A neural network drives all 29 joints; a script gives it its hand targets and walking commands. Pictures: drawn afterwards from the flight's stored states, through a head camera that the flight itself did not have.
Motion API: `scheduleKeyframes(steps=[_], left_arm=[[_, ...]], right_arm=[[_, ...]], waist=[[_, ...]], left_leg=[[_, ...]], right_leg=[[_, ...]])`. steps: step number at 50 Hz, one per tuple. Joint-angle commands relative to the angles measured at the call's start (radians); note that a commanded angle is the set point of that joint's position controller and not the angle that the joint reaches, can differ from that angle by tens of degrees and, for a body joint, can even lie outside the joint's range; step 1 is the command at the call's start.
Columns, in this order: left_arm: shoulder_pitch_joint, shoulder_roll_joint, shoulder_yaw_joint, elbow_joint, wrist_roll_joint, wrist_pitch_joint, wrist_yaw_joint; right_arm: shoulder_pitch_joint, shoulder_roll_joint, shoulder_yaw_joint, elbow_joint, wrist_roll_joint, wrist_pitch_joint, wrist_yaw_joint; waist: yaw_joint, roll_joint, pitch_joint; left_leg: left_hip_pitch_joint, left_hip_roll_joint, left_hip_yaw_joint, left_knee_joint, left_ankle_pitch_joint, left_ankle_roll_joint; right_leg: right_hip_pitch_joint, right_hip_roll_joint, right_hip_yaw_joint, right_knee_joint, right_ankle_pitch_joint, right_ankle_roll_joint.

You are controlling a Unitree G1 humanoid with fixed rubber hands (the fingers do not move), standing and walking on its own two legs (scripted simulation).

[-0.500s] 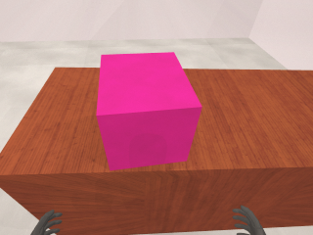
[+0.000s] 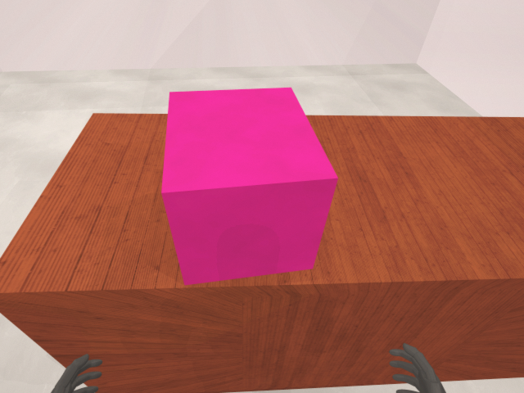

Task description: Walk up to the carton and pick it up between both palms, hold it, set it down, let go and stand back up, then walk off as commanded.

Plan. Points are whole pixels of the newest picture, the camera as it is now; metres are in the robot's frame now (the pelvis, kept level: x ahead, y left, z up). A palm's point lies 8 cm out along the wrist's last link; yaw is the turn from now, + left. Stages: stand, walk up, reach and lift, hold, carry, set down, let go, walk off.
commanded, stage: walk off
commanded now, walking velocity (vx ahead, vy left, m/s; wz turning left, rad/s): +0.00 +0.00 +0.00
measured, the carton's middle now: (241, 180) +0.49 +0.06 +0.06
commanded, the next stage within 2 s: none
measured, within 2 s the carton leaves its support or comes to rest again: neither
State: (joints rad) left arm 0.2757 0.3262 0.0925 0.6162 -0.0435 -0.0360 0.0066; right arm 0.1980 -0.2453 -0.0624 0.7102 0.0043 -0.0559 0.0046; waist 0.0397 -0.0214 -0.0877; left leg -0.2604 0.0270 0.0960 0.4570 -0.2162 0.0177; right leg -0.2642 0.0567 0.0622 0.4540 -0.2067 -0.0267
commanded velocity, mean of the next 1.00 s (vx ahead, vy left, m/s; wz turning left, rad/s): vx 0.00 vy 0.00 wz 0.00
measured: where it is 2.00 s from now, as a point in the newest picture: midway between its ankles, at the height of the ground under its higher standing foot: outside the picture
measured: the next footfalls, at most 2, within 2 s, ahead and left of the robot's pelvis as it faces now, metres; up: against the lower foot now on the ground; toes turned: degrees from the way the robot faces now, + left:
left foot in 0.70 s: -0.12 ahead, +0.06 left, +0.00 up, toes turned +4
right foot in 1.38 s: -0.19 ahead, -0.13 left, +0.00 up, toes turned +13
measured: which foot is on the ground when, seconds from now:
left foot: down 0.00-0.32, up 0.34-0.68, down 0.70-1.00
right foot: down 0.00-0.72, up 0.74-1.00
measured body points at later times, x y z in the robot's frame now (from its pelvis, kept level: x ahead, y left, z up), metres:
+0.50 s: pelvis -0.07 -0.02 -0.02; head -0.08 -0.04 +0.43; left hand +0.02 +0.31 -0.08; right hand +0.08 -0.32 -0.12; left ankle -0.10 +0.08 -0.67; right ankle +0.01 -0.10 -0.74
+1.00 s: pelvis -0.19 +0.02 -0.02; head -0.15 +0.07 +0.42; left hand -0.13 +0.35 -0.14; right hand -0.05 -0.29 -0.09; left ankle -0.16 +0.06 -0.74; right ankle -0.19 -0.14 -0.67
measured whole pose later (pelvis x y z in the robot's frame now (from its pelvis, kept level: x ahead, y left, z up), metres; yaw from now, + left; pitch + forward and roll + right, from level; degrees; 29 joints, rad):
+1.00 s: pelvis -0.19 +0.02 -0.02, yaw +4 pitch -2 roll -3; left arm 0.28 0.45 0.09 0.65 -0.04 0.08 0.02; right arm 0.21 -0.35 -0.08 0.71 0.00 0.06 0.00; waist 0.04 -0.05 0.15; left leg -0.33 -0.05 0.03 0.70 -0.32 0.10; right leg -0.45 0.14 0.16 1.13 -0.42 -0.03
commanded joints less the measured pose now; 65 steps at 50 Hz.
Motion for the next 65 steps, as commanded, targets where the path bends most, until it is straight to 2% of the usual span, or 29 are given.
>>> scheduleKeyframes(steps=[1,2,3,6,12,14,15,16,17,18,19,22,25,29,31,33,35,36,37,38,40,41,46,49,51,55,59,61,65], left_arm=[[-0.031,0.217,0.022,0.041,0.101,-0.039,-0.005],[-0.012,0.2,0.026,0.037,0.096,-0.039,-0.01],[-0.006,0.272,0.026,0.046,0.067,-0.012,-0.009],[0.042,0.238,0.031,0.046,0.061,0.003,-0.003],[0.059,0.225,0.032,0.058,0.069,0.048,-0.014],[0.104,0.254,0.036,0.066,0.073,0.049,-0.024],[0.103,0.288,0.042,0.061,0.074,0.046,-0.026],[0.073,0.362,0.054,0.061,0.076,0.043,-0.022],[0.008,0.398,0.07,0.041,0.091,0.046,-0.012],[-0.054,0.395,0.081,0.029,0.1,0.046,-0.001],[-0.078,0.383,0.08,0.041,0.101,0.038,0.006],[-0.133,0.332,0.06,0.0,0.089,0.042,0.012],[-0.116,0.32,0.054,-0.018,0.082,0.047,0.015],[-0.102,0.321,0.049,-0.009,0.084,0.058,0.013],[-0.163,0.334,0.049,-0.023,0.081,0.066,0.011],[-0.196,0.327,0.046,-0.004,0.06,0.072,0.009],[-0.128,0.264,0.034,0.019,0.034,0.08,0.009],[-0.102,0.232,0.034,0.027,0.033,0.083,0.015],[-0.137,0.277,0.041,0.01,0.054,0.087,0.026],[-0.134,0.304,0.042,0.022,0.056,0.094,0.032],[-0.093,0.305,0.045,0.058,0.045,0.106,0.034],[-0.053,0.3,0.048,0.056,0.041,0.112,0.029],[-0.004,0.292,0.045,0.072,0.042,0.096,0.036],[0.03,0.273,0.036,0.067,0.042,0.089,0.041],[0.033,0.26,0.03,0.065,0.042,0.089,0.046],[0.063,0.268,0.031,0.072,0.047,0.094,0.047],[0.081,0.294,0.04,0.075,0.055,0.102,0.046],[0.117,0.29,0.045,0.08,0.059,0.108,0.037],[0.185,0.291,0.047,0.085,0.058,0.099,0.018]], right_arm=[[-0.049,-0.246,-0.056,-0.045,-0.052,-0.022,0.006],[-0.02,-0.268,-0.055,-0.028,-0.05,-0.023,0.004],[0.012,-0.377,-0.067,-0.054,-0.055,0.016,-0.017],[0.031,-0.374,-0.076,-0.062,-0.045,0.025,-0.021],[-0.079,-0.409,-0.086,-0.113,-0.044,0.053,-0.015],[-0.12,-0.4,-0.082,-0.138,-0.039,0.066,-0.01],[-0.125,-0.376,-0.07,-0.138,-0.044,0.076,-0.009],[-0.082,-0.329,-0.065,-0.128,-0.041,0.09,-0.01],[-0.03,-0.336,-0.072,-0.112,-0.045,0.103,-0.015],[0.012,-0.355,-0.075,-0.075,-0.038,0.11,-0.018],[0.028,-0.362,-0.077,-0.052,-0.035,0.116,-0.014],[0.04,-0.375,-0.082,-0.058,-0.021,0.115,-0.015],[0.063,-0.376,-0.074,-0.066,-0.026,0.118,-0.014],[0.084,-0.366,-0.075,-0.055,-0.028,0.11,-0.01],[0.141,-0.366,-0.078,-0.038,-0.026,0.109,-0.008],[0.195,-0.356,-0.084,-0.024,-0.031,0.101,-0.006],[0.156,-0.389,-0.093,-0.031,-0.053,0.094,-0.006],[0.076,-0.422,-0.09,-0.068,-0.069,0.09,-0.011],[0.009,-0.475,-0.091,-0.091,-0.064,0.088,-0.016],[-0.049,-0.489,-0.091,-0.109,-0.056,0.087,-0.021],[-0.107,-0.436,-0.079,-0.139,-0.063,0.082,-0.034],[-0.122,-0.42,-0.071,-0.152,-0.06,0.086,-0.036],[-0.058,-0.364,-0.081,-0.136,-0.039,0.087,-0.034],[-0.011,-0.354,-0.085,-0.148,-0.039,0.083,-0.036],[0.003,-0.352,-0.086,-0.136,-0.035,0.081,-0.035],[-0.001,-0.358,-0.082,-0.14,-0.037,0.082,-0.035],[-0.029,-0.379,-0.086,-0.144,-0.05,0.087,-0.032],[-0.079,-0.379,-0.082,-0.153,-0.05,0.093,-0.019],[-0.131,-0.392,-0.08,-0.168,-0.066,0.105,-0.012]], waist=[[-0.027,0.073,-0.037],[-0.026,0.07,-0.047],[-0.048,0.074,0.09],[-0.055,0.108,0.02],[-0.006,0.208,0.151],[0.028,0.161,0.173],[0.032,0.03,0.186],[0.016,-0.158,0.18],[-0.006,-0.173,0.195],[-0.026,-0.142,0.236],[-0.046,-0.128,0.273],[-0.051,-0.171,0.259],[-0.034,-0.087,0.217],[-0.025,-0.088,0.152],[-0.061,-0.141,0.121],[-0.099,-0.09,0.132],[-0.09,0.149,0.167],[-0.074,0.264,0.193],[-0.08,0.235,0.203],[-0.061,0.196,0.234],[-0.027,0.126,0.288],[-0.015,0.153,0.274],[-0.054,0.171,0.129],[-0.059,0.161,0.043],[-0.064,0.195,0.022],[-0.059,0.181,0.018],[-0.049,0.155,0.053],[-0.028,0.216,0.076],[0.007,0.254,0.077]], left_leg=[[0.097,0.091,-0.148,-0.062,0.021,0.034],[0.096,0.089,-0.15,-0.06,0.025,0.032],[0.044,0.118,-0.172,0.012,0.396,0.022],[0.122,0.181,-0.203,0.019,0.621,0.101],[-0.202,0.327,-0.286,-0.119,0.193,0.195],[-0.234,0.231,-0.211,-0.017,0.021,0.12],[-0.219,0.119,-0.129,0.118,-0.11,0.066],[-0.16,-0.054,-0.025,0.401,-0.367,0.017],[-0.109,-0.097,-0.125,0.609,-0.441,0.02],[-0.104,-0.103,-0.206,0.697,-0.394,0.016],[-0.107,-0.1,-0.23,0.706,-0.322,0.022],[-0.118,-0.109,-0.243,0.781,-0.275,0.011],[-0.11,-0.104,-0.221,0.769,-0.304,-0.012],[-0.091,-0.063,-0.212,0.51,-0.324,0.004],[-0.016,-0.035,-0.201,0.357,-0.328,0.023],[0.081,0.001,-0.226,0.139,-0.238,0.032],[0.073,0.086,-0.394,-0.103,-0.285,0.056],[-0.028,0.246,-0.562,-0.167,-0.082,0.092],[-0.127,0.336,-0.647,-0.194,-0.015,0.121],[-0.209,0.344,-0.656,-0.223,-0.079,0.114],[-0.164,0.235,-0.543,-0.192,-0.072,-0.017],[-0.119,0.208,-0.478,-0.172,-0.074,-0.035],[0.18,0.167,-0.373,-0.056,0.221,0.003],[0.3,0.161,-0.347,-0.003,0.414,-0.03],[0.31,0.177,-0.354,0.023,0.485,0.03],[0.261,0.208,-0.383,-0.005,0.421,0.077],[0.085,0.25,-0.446,-0.086,0.073,0.117],[-0.029,0.246,-0.412,-0.124,-0.169,0.178],[-0.144,0.23,-0.362,-0.086,-0.265,0.171]], right_leg=[[0.05,-0.148,0.095,-0.033,0.088,-0.035],[0.051,-0.151,0.1,-0.037,0.093,-0.033],[-0.026,-0.131,0.062,0.059,0.316,-0.034],[-0.037,-0.077,0.017,0.156,0.282,-0.017],[0.025,-0.022,-0.06,0.317,-0.202,-0.018],[0.051,-0.073,-0.005,0.162,-0.095,-0.049],[-0.007,-0.155,0.112,-0.002,-0.049,-0.066],[-0.166,-0.324,0.399,-0.205,-0.133,-0.168],[-0.297,-0.383,0.492,-0.29,-0.312,-0.22],[-0.36,-0.365,0.496,-0.306,-0.401,-0.204],[-0.384,-0.318,0.444,-0.31,-0.431,-0.162],[-0.294,-0.27,0.284,-0.215,-0.132,-0.178],[-0.229,-0.303,0.307,-0.168,-0.073,-0.194],[-0.121,-0.314,0.311,-0.129,-0.112,-0.186],[-0.174,-0.316,0.297,-0.117,-0.147,-0.165],[-0.234,-0.29,0.259,-0.02,-0.094,-0.116],[-0.34,-0.088,0.112,0.261,-0.255,-0.039],[-0.36,0.06,0.035,0.506,-0.32,0.015],[-0.348,0.104,0.136,0.656,-0.371,0.031],[-0.298,0.114,0.183,0.76,-0.342,0.034],[-0.322,0.129,0.245,0.806,-0.226,0.019],[-0.313,0.124,0.236,0.795,-0.211,0.023],[-0.336,0.105,0.177,0.727,-0.24,0.045],[-0.344,0.093,0.155,0.638,-0.271,0.03],[-0.346,0.09,0.158,0.647,-0.294,0.028],[-0.3,0.079,0.141,0.672,-0.316,0.028],[-0.232,0.069,0.118,0.708,-0.327,0.015],[-0.167,0.052,0.08,0.701,-0.326,0.014],[-0.029,-0.013,0.015,0.459,-0.321,-0.013]])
